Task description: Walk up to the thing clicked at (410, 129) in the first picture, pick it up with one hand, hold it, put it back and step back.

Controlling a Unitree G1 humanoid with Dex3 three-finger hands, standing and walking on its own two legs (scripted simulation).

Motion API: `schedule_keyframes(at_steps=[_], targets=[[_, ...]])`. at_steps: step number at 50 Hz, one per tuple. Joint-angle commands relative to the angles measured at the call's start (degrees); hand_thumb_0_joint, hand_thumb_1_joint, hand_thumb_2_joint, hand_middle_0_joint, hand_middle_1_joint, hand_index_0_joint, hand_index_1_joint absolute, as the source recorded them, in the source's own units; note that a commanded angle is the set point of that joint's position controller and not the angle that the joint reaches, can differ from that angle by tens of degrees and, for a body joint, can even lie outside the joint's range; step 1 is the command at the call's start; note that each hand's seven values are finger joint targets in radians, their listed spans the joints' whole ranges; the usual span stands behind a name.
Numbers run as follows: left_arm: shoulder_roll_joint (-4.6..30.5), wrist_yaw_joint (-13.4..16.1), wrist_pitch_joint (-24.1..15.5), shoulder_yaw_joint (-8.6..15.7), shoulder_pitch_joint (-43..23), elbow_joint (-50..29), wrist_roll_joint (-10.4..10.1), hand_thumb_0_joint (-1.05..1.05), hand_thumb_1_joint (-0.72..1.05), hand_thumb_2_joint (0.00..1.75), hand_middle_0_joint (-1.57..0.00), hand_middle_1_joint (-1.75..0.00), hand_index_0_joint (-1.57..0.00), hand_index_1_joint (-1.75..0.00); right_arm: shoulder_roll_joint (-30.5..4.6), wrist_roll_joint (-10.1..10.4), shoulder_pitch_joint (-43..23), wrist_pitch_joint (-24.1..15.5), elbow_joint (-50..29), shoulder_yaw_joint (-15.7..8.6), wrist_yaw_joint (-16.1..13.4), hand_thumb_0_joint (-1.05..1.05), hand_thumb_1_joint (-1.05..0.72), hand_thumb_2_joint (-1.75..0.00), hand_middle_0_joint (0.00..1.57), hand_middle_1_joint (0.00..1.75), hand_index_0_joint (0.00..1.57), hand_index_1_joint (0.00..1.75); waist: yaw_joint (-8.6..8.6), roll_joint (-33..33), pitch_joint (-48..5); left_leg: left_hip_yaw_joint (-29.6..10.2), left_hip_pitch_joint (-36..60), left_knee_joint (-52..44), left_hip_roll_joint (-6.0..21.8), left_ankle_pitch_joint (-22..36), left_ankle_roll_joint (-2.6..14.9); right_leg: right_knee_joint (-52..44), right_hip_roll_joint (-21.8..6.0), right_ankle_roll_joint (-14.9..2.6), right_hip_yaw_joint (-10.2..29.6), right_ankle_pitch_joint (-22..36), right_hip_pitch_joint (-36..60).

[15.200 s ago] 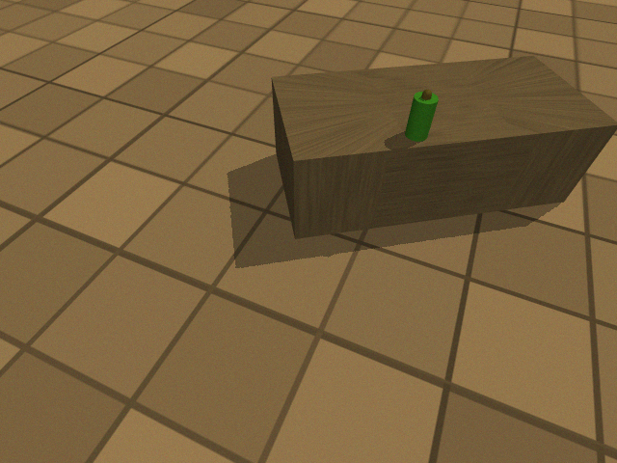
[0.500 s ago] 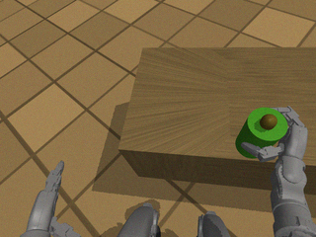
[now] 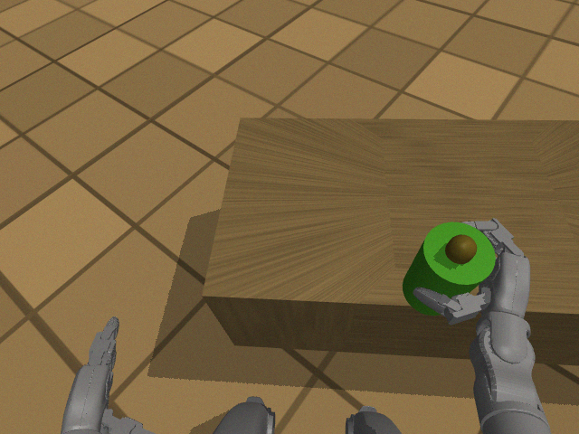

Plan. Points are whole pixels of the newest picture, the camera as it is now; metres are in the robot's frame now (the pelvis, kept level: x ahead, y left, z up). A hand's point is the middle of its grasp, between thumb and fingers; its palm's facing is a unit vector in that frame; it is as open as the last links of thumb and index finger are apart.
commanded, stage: lift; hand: right
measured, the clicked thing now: (444, 269) +0.34 -0.18 +0.01
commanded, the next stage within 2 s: hold in 0.20 s
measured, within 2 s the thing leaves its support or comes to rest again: neither
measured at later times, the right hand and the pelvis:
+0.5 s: hand (460, 262) +0.34 -0.19 +0.04, palm faces +0.26 +0.97 -0.04, open 11.4 cm; pelvis +0.00 +0.00 +0.02, yaw +0 degrees
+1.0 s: hand (454, 261) +0.33 -0.17 +0.07, palm faces +0.23 +0.97 -0.05, open 11.4 cm; pelvis +0.00 +0.00 +0.03, yaw +0 degrees
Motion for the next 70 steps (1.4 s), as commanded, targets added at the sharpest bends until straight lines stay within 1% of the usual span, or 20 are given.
schedule_keyframes(at_steps=[1, 8, 9, 10, 13, 18, 22, 27, 33, 39, 43, 45, 49, 51, 52, 55, 63, 68, 69, 70], targets=[[6.1, 1.2, -3.1, 3.6, -1.1, -7.2, -0.5, 0.00, -0.54, 0.04, -0.05, -0.06, -0.06, -0.05, -9.5, 2.1, -24.7, -8.1, -23.9, -0.9, -0.3, 0.00, 0.11, -1.31, 1.15, 1.42, 1.23, 1.42, -0.52, -6.1, -20.1, -0.3, 8.3, -8.1, -0.8, 12.7, 0.33, -10.1, 1.2, 0.24, 1.8, 11.7, 13.3], [6.2, 1.2, -3.0, 2.4, -0.1, -9.2, -0.4, 0.00, -0.54, 0.04, -0.05, -0.06, -0.06, -0.05, -7.0, 2.2, -17.8, -5.8, -22.3, 0.1, 0.0, 0.00, 0.10, -1.31, 1.15, 1.42, 1.23, 1.42, -0.75, -4.7, -24.1, 0.2, 13.2, -8.7, -0.7, 20.2, -0.02, -10.2, 1.2, 0.74, 1.8, 21.8, 18.2], [8.3, 1.4, -3.0, 4.8, 0.1, -8.2, -0.5, 0.00, -0.54, 0.04, -0.05, -0.06, -0.06, -0.05, -8.0, 2.6, -18.9, -5.7, -24.2, -0.6, -0.1, 0.00, 0.10, -1.31, 1.15, 1.42, 1.24, 1.42, -0.66, -4.8, -24.0, 0.3, 12.9, -8.9, -0.7, 19.8, 0.01, -10.8, 1.1, 0.78, 2.1, 21.8, 18.2], [6.6, 1.2, -2.8, 2.9, -0.9, -9.4, -0.6, 0.00, -0.54, 0.03, -0.05, -0.06, -0.06, -0.05, -8.7, 2.4, -20.2, -5.5, -24.8, -0.9, -0.3, 0.00, 0.10, -1.32, 1.16, 1.43, 1.24, 1.43, -1.34, -5.4, -23.7, -0.1, 14.0, -9.5, -0.4, 19.8, -0.04, -11.0, 1.3, 0.61, 1.6, 20.9, 18.1], [8.7, 1.6, -2.6, 5.8, -0.5, -6.6, -0.7, 0.00, -0.54, 0.04, -0.05, -0.06, -0.06, -0.05, -9.5, 2.6, -20.7, -5.3, -25.6, -1.8, -1.0, 0.00, 0.07, -1.31, 1.15, 1.41, 1.23, 1.41, -1.40, -5.0, -20.0, 0.2, 13.7, -10.1, -0.5, 17.8, 0.10, -12.5, 1.2, 0.61, 1.9, 18.9, 17.2], [6.5, 1.4, -3.0, 4.4, -2.5, -5.4, -1.1, 0.00, -0.54, 0.04, -0.05, -0.06, -0.06, -0.05, -7.5, 2.5, -21.4, -5.5, -26.3, 0.1, -1.5, 0.00, 0.06, -1.31, 1.17, 1.42, 1.24, 1.42, -1.37, -4.4, -16.3, 0.4, 11.9, -11.2, -0.8, 13.5, 0.27, -14.5, 0.6, 0.69, 2.5, 14.6, 17.4], [4.5, 1.2, -3.5, 2.4, -3.3, -4.5, -1.1, 0.00, -0.54, 0.04, -0.05, -0.06, -0.06, -0.06, -5.7, 2.4, -21.0, -5.5, -29.4, 3.0, -0.6, 0.00, 0.10, -1.31, 1.15, 1.41, 1.23, 1.41, -1.54, -5.6, -20.3, 0.0, 13.3, -10.8, -0.5, 17.2, 0.31, -13.4, 0.9, 0.70, 1.9, 18.9, 19.6], [7.3, 1.6, -3.6, 4.2, -3.1, -3.5, -0.9, 0.00, -0.54, 0.04, -0.05, -0.06, -0.06, -0.06, -5.1, 2.6, -17.4, -4.0, -27.3, 3.0, -0.5, 0.00, 0.12, -1.32, 1.15, 1.42, 1.23, 1.42, -1.14, -5.8, -22.4, 0.5, 13.4, -11.2, -0.7, 18.8, 0.15, -13.5, 0.7, 1.10, 2.5, 23.7, 22.0], [7.1, 2.2, -3.6, 4.5, -5.0, -2.8, -1.2, 0.00, -0.54, 0.05, -0.05, -0.06, -0.06, -0.06, -7.6, 3.1, -20.0, -3.9, -31.1, 0.5, -2.2, 0.00, 0.06, -1.32, 1.17, 1.42, 1.25, 1.42, -2.37, -4.5, -18.6, 0.3, 16.3, -13.8, -0.4, 14.9, 0.11, -16.3, 1.1, 0.45, 2.2, 15.4, 19.8], [5.2, 2.4, -4.1, 3.4, -4.9, 0.5, -1.5, 0.00, -0.54, 0.05, -0.05, -0.06, -0.06, -0.06, -6.2, 2.6, -21.3, -3.4, -31.2, 2.9, -2.2, 0.00, 0.07, -1.31, 1.15, 1.41, 1.23, 1.41, -1.34, -4.6, -14.9, 0.2, 15.3, -14.8, -0.4, 14.4, 0.11, -17.2, 1.0, 0.29, 1.8, 14.5, 20.4], [5.3, 2.5, -4.6, 3.6, -5.3, 1.0, -1.5, 0.00, -0.54, 0.05, -0.05, -0.06, -0.06, -0.06, -4.2, 2.6, -19.2, -2.5, -32.2, 4.9, -2.0, 0.00, 0.09, -1.32, 1.15, 1.42, 1.23, 1.42, -1.34, -4.4, -17.7, 0.0, 17.1, -15.2, -0.3, 16.8, 0.11, -17.3, 1.2, 0.26, 1.5, 16.5, 22.1], [4.1, 2.3, -5.4, 1.5, -5.9, 0.0, -1.4, 0.00, -0.54, 0.05, -0.05, -0.06, -0.06, -0.06, -3.8, 2.6, -20.8, -2.2, -33.7, 5.6, -1.8, 0.00, 0.12, -1.32, 1.14, 1.41, 1.23, 1.41, -1.62, -6.4, -19.0, 0.6, 16.7, -15.0, -0.5, 16.4, 0.23, -17.8, 0.8, 0.88, 2.2, 18.0, 23.8], [7.9, 2.9, -5.2, 5.3, -6.9, 1.6, -1.4, 0.00, -0.54, 0.05, -0.05, -0.06, -0.06, -0.06, -5.9, 2.8, -19.5, -1.2, -31.6, 3.1, -2.2, 0.00, 0.09, -1.33, 1.16, 1.42, 1.24, 1.42, -1.75, -3.7, -18.3, 0.1, 18.8, -16.4, -0.2, 16.6, -0.01, -18.3, 1.3, 0.24, 1.6, 16.1, 22.7], [6.0, 2.9, -5.8, 3.3, -7.9, 0.9, -1.5, 0.00, -0.54, 0.05, -0.05, -0.06, -0.06, -0.06, -6.2, 3.1, -22.9, -1.4, -33.8, 2.8, -2.5, 0.00, 0.08, -1.32, 1.16, 1.42, 1.25, 1.42, -2.15, -3.6, -17.0, 0.1, 19.2, -17.2, -0.1, 15.2, -0.06, -18.8, 1.4, 0.11, 1.5, 14.2, 22.2], [7.7, 3.3, -5.8, 5.4, -7.3, 1.5, -1.6, 0.00, -0.54, 0.05, -0.05, -0.06, -0.06, -0.06, -7.7, 3.1, -20.5, -1.2, -32.2, 1.0, -2.8, 0.00, 0.07, -1.33, 1.17, 1.43, 1.25, 1.43, -2.19, -2.1, -17.5, 0.2, 19.8, -17.3, -0.3, 15.2, -0.12, -19.0, 1.3, 0.00, 1.6, 14.3, 22.3], [6.2, 3.0, -5.6, 4.0, -6.9, 3.3, -1.7, 0.00, -0.54, 0.05, -0.05, -0.06, -0.06, -0.05, -7.7, 3.3, -19.7, -1.2, -28.3, -0.2, -2.8, 0.00, 0.06, -1.32, 1.18, 1.43, 1.25, 1.43, -2.52, -1.4, -13.6, 0.2, 18.5, -17.9, -0.4, 12.9, -0.12, -19.8, 1.2, -0.10, 1.8, 12.0, 20.5], [5.3, 2.7, -7.2, 2.9, -8.3, 3.0, -1.1, 0.00, -0.55, 0.05, -0.05, -0.06, -0.06, -0.06, -3.2, 2.7, -20.7, -2.6, -30.2, 6.0, -1.0, 0.00, 0.10, -1.31, 1.15, 1.41, 1.23, 1.41, -1.27, -5.7, -18.2, 0.1, 18.0, -16.4, -0.4, 18.1, 0.09, -18.7, 0.9, 0.58, 1.6, 18.7, 24.3], [5.9, 2.8, -6.9, 3.3, -6.0, 4.0, -1.0, 0.00, -0.55, 0.05, -0.05, -0.06, -0.06, -0.06, -6.3, 3.2, -20.3, -2.8, -31.8, 2.1, -1.9, 0.00, 0.10, -1.33, 1.16, 1.43, 1.25, 1.43, -1.93, -4.5, -18.3, -0.5, 20.3, -17.3, 0.0, 18.3, -0.23, -18.3, 1.7, 0.08, 1.1, 16.9, 23.0], [8.8, 3.1, -6.9, 6.2, -5.8, 3.4, -1.0, 0.00, -0.55, 0.05, -0.05, -0.06, -0.06, -0.06, -7.9, 3.1, -18.1, -2.8, -29.3, 0.3, -2.2, 0.00, 0.09, -1.33, 1.17, 1.44, 1.26, 1.44, -1.52, -2.7, -19.2, -0.6, 21.1, -17.2, 0.0, 19.6, -0.45, -17.9, 1.7, -0.09, 1.1, 17.9, 23.1], [8.6, 3.1, -6.9, 5.8, -5.8, 3.5, -0.9, 0.00, -0.55, 0.05, -0.05, -0.06, -0.06, -0.06, -7.9, 3.2, -17.3, -2.7, -28.6, -0.4, -2.4, 0.00, 0.09, -1.33, 1.18, 1.44, 1.26, 1.44, -1.70, -1.6, -18.6, -0.3, 21.1, -17.3, -0.2, 20.1, -0.63, -17.8, 1.6, -0.16, 1.2, 18.4, 22.9]])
